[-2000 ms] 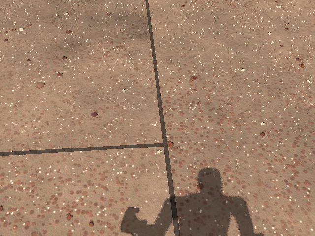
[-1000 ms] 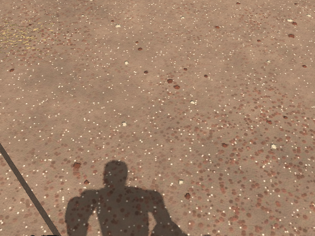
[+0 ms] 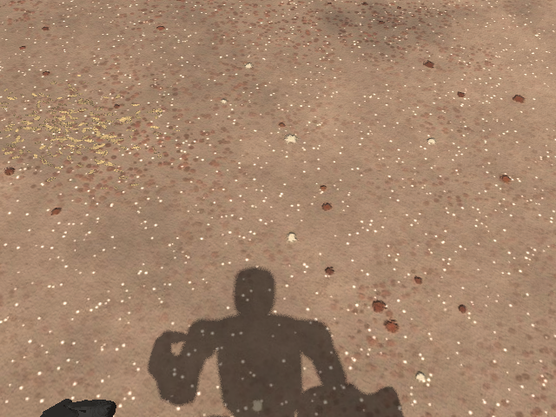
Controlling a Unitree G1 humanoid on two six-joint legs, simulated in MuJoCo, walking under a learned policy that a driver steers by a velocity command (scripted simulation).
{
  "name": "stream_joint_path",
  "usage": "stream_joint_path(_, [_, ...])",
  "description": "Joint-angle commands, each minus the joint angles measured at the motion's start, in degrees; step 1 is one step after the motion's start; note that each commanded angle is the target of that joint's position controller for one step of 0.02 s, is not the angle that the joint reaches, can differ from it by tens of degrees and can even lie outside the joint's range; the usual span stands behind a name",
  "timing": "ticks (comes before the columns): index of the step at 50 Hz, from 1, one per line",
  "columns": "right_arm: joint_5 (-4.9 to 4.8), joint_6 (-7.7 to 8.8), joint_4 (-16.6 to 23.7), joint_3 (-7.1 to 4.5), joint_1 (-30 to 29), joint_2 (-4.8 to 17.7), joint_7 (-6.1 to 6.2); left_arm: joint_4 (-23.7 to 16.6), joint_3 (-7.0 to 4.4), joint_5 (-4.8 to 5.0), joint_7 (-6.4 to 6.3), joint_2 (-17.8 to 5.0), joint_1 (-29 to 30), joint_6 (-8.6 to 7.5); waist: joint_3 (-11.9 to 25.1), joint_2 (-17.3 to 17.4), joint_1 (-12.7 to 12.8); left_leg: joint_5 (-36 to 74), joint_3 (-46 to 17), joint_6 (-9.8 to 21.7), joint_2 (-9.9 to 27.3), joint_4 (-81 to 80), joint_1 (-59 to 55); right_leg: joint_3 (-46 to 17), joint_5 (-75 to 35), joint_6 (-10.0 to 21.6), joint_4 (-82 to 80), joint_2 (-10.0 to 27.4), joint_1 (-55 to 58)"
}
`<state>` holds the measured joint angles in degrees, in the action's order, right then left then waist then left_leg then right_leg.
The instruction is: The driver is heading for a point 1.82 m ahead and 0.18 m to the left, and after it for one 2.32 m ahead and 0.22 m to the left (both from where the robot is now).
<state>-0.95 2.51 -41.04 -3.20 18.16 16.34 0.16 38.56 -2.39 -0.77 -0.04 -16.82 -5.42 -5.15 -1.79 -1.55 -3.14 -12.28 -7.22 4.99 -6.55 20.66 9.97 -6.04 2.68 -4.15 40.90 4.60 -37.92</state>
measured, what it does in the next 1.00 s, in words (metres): walks ahead, turning left: right foot, then left foot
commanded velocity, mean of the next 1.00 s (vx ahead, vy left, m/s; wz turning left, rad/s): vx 0.50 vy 0.00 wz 0.40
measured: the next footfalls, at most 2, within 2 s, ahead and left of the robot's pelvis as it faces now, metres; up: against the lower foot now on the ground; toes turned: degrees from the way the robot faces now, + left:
right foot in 0.16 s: +0.28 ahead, -0.14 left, +0.00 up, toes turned +10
left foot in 0.66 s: +0.48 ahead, +0.20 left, +0.00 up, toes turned +24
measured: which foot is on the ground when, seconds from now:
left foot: down 0.00-0.16, up 0.18-0.64, down 0.66-1.00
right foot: up 0.00-0.14, down 0.16-0.68, up 0.70-1.00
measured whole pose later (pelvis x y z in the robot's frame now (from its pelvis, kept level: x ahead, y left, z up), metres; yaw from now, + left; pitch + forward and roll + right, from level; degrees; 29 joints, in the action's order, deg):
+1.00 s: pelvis +0.52 +0.12 +0.00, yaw +24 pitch +1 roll +1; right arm 0.3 4.1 -43.5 -3.1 19.3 15.4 -0.7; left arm 45.3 -2.6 0.6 1.0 -17.1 -7.2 -4.0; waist -1.2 -2.7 -2.7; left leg -11.5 1.5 3.8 -4.6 13.6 3.4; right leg -2.1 0.0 -1.7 45.0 7.5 -39.7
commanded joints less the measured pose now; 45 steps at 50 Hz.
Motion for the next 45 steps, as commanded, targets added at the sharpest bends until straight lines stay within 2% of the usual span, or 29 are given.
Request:
stream_joint_path(1, [-0.48, 0.18, 2.7, -2.98, 1.3, 10.3, 0.8, -4.6, -0.72, 0.8, 0.48, -3.5, 6.0, -1.17, 2.2, 6.4, -1.2, 9.0, -9.3, 7.5, 11.4, -5.1, 5.5, 3.0, -7.7, -0.5, -8.1, -4.4, 9.9])
stream_joint_path(5, [-0.5, -0.54, 2.3, -3.05, 2.0, 9.6, 1.09, -4.6, -2.0, 1.28, 1.23, -6.3, 5.3, -2.17, 2.5, 8.2, 0.3, 6.9, -16.5, 5.9, 14.0, 1.4, -1.3, 0.8, -1.2, 2.1, -13.1, -4.7, 12.4])
stream_joint_path(6, [-0.4, -0.7, 2.5, -3.04, 1.1, 9.3, 1.06, -4.0, -2.44, 1.33, 1.18, -6.8, 2.7, -2.44, 3.0, 9.0, 2.0, 7.9, -17.3, 5.2, 13.8, 3.6, -1.4, 1.4, 0.2, 3.3, -14.4, -4.8, 15.9])
stream_joint_path(7, [-0.21, -0.7, 3.0, -2.56, 0.6, 7.8, 0.93, -2.8, -3.22, 1.01, 0.87, -8.0, -2.2, -2.71, 5.4, 8.7, 4.6, 10.0, -16.2, 3.6, 11.6, 8.4, -0.2, 2.0, 0.1, 5.0, -16.4, -4.2, 23.5])
stream_joint_path(8, [0.32, -0.43, 3.9, -1.35, 0.4, 4.6, 0.63, -2.1, -4.07, -0.05, 0.38, -10.6, -9.7, -2.96, 12.3, 4.6, 8.1, 6.5, -12.3, 1.6, 8.4, 21.5, 5.0, -4.7, 2.8, 8.6, -15.1, 3.5, 36.9])
stream_joint_path(9, [-0.65, 0.11, 5.4, -0.13, 7.8, 0.8, 0.64, -0.5, -5.38, -0.95, 0.18, -15.6, -16.2, -2.25, 20.5, -11.5, 6.3, -14.4, -3.6, -2.8, -0.2, 41.0, 24.3, -28.5, 13.0, 18.0, -18.0, 16.8, 57.3])
stream_joint_path(10, [-1.23, 0.36, 5.0, -0.56, 8.6, 5.2, 0.71, 0.1, -4.88, 0.72, 0.63, -12.3, -17.1, -1.79, 19.6, -14.8, 6.8, -21.4, -3.1, -3.8, 3.4, 50.8, 34.0, -41.1, 27.2, 19.7, -22.5, 20.4, 57.9])
stream_joint_path(11, [-1.15, 0.1, 4.9, -1.75, 3.4, 9.4, 0.69, -0.7, -3.73, 0.96, 0.41, -8.1, -14.4, -1.47, 11.6, -8.0, 8.3, -16.2, -3.3, -4.2, 6.1, 54.2, 36.6, -33.0, 29.7, 17.0, -23.8, 17.8, 51.2])
stream_joint_path(12, [-0.52, -0.22, 5.7, -1.97, -0.6, 9.6, 0.73, -1.0, -3.17, 0.51, 0.22, -6.8, -11.6, -0.98, 6.9, -4.1, 7.9, -11.9, -1.1, -4.5, 7.9, 54.0, 35.6, -24.4, 23.1, 14.9, -24.2, 15.1, 44.4])
stream_joint_path(13, [0.04, -0.26, 6.5, -2.08, -3.0, 8.9, 0.55, -0.6, -2.68, 0.29, 0.17, -5.5, -9.6, -0.72, 3.2, -3.0, 7.0, -8.9, -0.7, -4.7, 9.4, 51.5, 34.5, -18.3, 16.2, 14.2, -25.5, 12.7, 38.6])
stream_joint_path(14, [-0.13, -0.44, 6.8, -2.24, -3.2, 8.0, 0.21, -0.2, -2.26, -0.01, 0.02, -4.5, -8.6, -0.76, 1.8, -4.3, 5.7, -6.9, -0.5, -4.7, 11.0, 49.5, 32.3, -13.6, 11.5, 13.6, -26.9, 10.9, 34.9])
stream_joint_path(16, [-0.74, -1.07, 6.9, -1.89, -2.3, 5.5, -0.23, 0.6, -2.25, 0.29, 0.03, -4.1, -8.0, -1.09, 1.1, -5.7, 4.6, -5.5, 1.0, -4.9, 12.0, 47.0, 29.9, -7.5, 6.9, 13.7, -29.4, 9.4, 31.6])
stream_joint_path(18, [-0.44, -1.49, 7.9, -1.5, -4.1, 4.2, -0.34, 1.8, -2.79, 0.5, 0.07, -5.6, -8.3, -1.46, 0.3, -4.4, 4.5, -3.4, 1.5, -5.6, 12.7, 43.5, 31.3, -3.8, 2.3, 14.9, -31.2, 10.1, 31.0])
stream_joint_path(22, [-0.28, -1.23, 8.8, -1.04, -8.0, 3.3, -1.08, 3.6, -3.42, 0.46, -0.08, -7.7, -8.3, -1.11, 0.2, -2.5, 5.2, 6.9, 2.8, -6.0, 13.0, 32.5, 31.7, 4.4, -5.2, 14.5, -31.9, 9.8, 33.4])
stream_joint_path(25, [-0.32, -0.63, 10.0, -0.55, -13.7, 2.3, -2.18, 5.0, -3.59, 0.87, -0.34, -8.9, -9.8, -0.52, -1.2, -1.8, 7.3, 13.4, 5.8, -5.1, 12.0, 23.1, 29.0, 9.5, -6.5, 13.1, -31.8, 9.2, 34.6])
stream_joint_path(27, [-0.43, -0.44, 11.2, -0.23, -16.8, 1.6, -2.73, 6.5, -3.71, 1.52, -0.16, -9.6, -12.3, -0.08, -2.3, -1.4, 8.2, 12.6, 6.8, -4.0, 11.2, 18.8, 27.4, 10.5, -7.1, 12.9, -31.7, 10.0, 36.3])
stream_joint_path(29, [-0.4, -0.32, 12.1, -0.38, -18.2, 2.1, -3.1, 7.8, -3.95, 2.22, 0.13, -10.5, -13.7, 0.51, -3.1, -1.6, 7.8, 8.6, 7.8, -2.3, 9.9, 15.7, 26.1, 11.0, -11.7, 12.6, -30.4, 11.5, 39.4])
stream_joint_path(31, [0.21, -0.33, 12.1, -1.36, -15.9, 4.2, -3.11, 8.5, -4.37, 2.84, 0.04, -12.3, -13.5, 1.07, -0.9, -3.2, 5.0, 3.1, 10.1, 0.0, 6.9, 13.4, 19.9, 12.4, -29.2, 11.8, -24.3, 12.0, 42.0])
stream_joint_path(32, [0.48, -0.44, 10.8, -2.46, -10.3, 6.0, -2.93, 8.8, -4.37, 2.99, -0.12, -12.8, -12.9, 1.44, 2.7, -3.4, 1.1, 3.7, 11.5, 1.5, 4.8, 10.9, 11.5, 14.1, -37.4, 10.7, -16.6, 11.1, 41.5])
stream_joint_path(33, [0.35, -0.66, 8.0, -4.04, -1.4, 8.7, -2.31, 9.0, -3.77, 2.76, -0.39, -11.7, -13.1, 1.55, 7.5, -2.4, -3.5, 7.6, 11.7, 3.2, 3.2, 8.6, -2.7, 16.1, -37.8, 9.1, -5.8, 9.1, 36.0])
stream_joint_path(34, [0.36, -1.24, 6.2, -5.47, 8.0, 13.5, -1.16, 7.5, -2.25, 0.74, -0.51, -8.3, -13.6, 1.16, 14.6, 5.0, -6.5, 11.6, -2.1, 6.4, 13.4, 11.0, -21.3, 16.8, -15.8, 6.8, 12.7, 6.1, 21.2])
stream_joint_path(35, [0.28, -0.79, 6.5, -5.24, 6.0, 17.5, -1.18, 6.0, -0.04, 0.19, 0.35, -2.0, -20.1, -0.08, 22.4, 17.2, 0.2, 1.3, -32.9, 16.6, 27.3, 3.4, -33.8, 10.2, 31.4, 3.9, 31.1, -4.5, 1.8])
stream_joint_path(36, [0.23, -0.23, 6.8, -3.93, 6.9, 11.9, -1.56, 6.7, -1.51, 2.38, 0.89, -8.2, -14.5, -1.16, 23.3, 9.2, -4.1, -3.2, -34.5, 15.6, 27.5, -0.9, -32.3, 1.5, 30.9, 4.4, 36.2, -2.8, -2.8])
stream_joint_path(37, [0.47, 0.38, 6.1, -3.22, 4.3, 10.3, -1.71, 4.5, -1.89, 3.84, 1.06, -9.2, -9.0, -1.68, 14.0, 8.6, -3.7, 1.2, -24.9, 13.2, 25.2, -1.7, -25.3, 2.6, 26.2, 5.0, 35.7, -0.6, -6.7])
stream_joint_path(38, [0.28, 0.74, 5.8, -2.74, 0.8, 8.9, -1.72, 4.4, -1.6, 3.07, 0.62, -8.2, -7.5, -1.93, 9.3, 4.9, -1.5, 7.1, -18.1, 11.2, 22.5, -2.3, -17.3, 3.0, 21.0, 5.2, 31.7, 1.8, -5.3])
stream_joint_path(39, [0.67, 0.95, 5.9, -2.25, -2.2, 7.3, -1.79, 4.7, -1.82, 1.87, 0.34, -8.0, -7.2, -1.79, 6.3, 4.6, 0.5, 12.4, -13.5, 10.3, 20.6, -3.7, -10.7, 3.1, 18.0, 4.9, 28.1, 3.2, -2.6])
stream_joint_path(40, [1.25, 1.25, 6.1, -1.76, -3.8, 5.9, -1.77, 5.3, -1.9, 1.68, 0.46, -7.7, -8.9, -1.18, 5.7, 5.4, 2.5, 15.1, -10.9, 10.0, 19.3, -5.6, -6.5, 2.5, 15.7, 4.6, 26.6, 4.2, 1.0])
stream_joint_path(42, [1.04, 2.04, 5.5, -1.78, -4.6, 5.7, -1.66, 6.2, -1.61, 1.52, 0.53, -5.6, -11.0, 0.08, 5.4, 5.3, 4.2, 17.0, -8.2, 10.8, 18.9, -8.9, -2.6, 2.9, 13.5, 3.5, 23.6, 4.4, 3.6])
stream_joint_path(45, [0.93, 2.69, 3.6, -2.13, -3.4, 7.2, -1.06, 4.8, -1.22, 0.75, 0.27, -4.3, -6.5, 1.0, 1.8, 4.2, 3.8, 18.4, -3.9, 10.7, 18.2, -11.8, -0.5, 3.2, 6.5, 1.7, 15.5, 4.4, 0.1])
